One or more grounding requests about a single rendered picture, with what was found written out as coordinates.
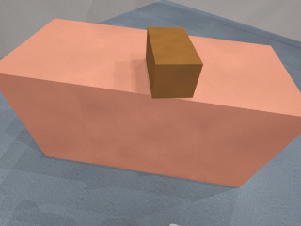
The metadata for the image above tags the carton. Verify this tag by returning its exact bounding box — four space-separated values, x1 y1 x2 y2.
146 27 203 99

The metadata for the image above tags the pedestal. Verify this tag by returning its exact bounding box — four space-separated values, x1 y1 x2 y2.
0 18 301 187

